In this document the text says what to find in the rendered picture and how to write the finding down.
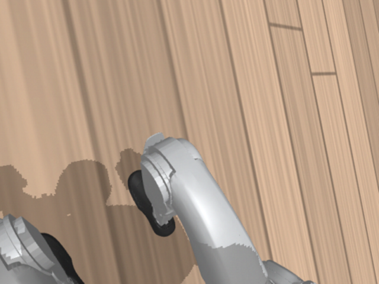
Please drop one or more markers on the right robot hand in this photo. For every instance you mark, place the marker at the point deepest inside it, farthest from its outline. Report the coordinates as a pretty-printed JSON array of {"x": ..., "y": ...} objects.
[{"x": 278, "y": 274}]

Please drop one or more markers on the left robot foot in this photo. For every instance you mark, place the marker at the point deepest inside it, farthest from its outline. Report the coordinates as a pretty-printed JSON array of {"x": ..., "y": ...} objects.
[{"x": 62, "y": 256}]

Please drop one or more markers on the right robot foot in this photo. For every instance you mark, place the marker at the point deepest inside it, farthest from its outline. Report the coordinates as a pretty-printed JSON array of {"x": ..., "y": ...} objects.
[{"x": 136, "y": 188}]

